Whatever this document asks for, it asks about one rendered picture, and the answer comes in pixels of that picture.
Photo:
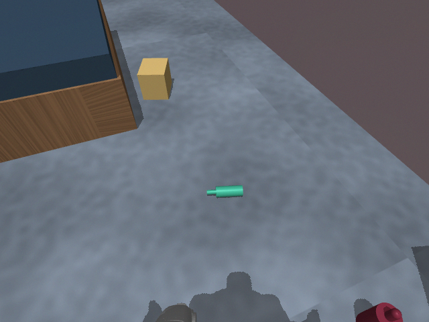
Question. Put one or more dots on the bed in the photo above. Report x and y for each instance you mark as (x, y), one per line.
(60, 79)

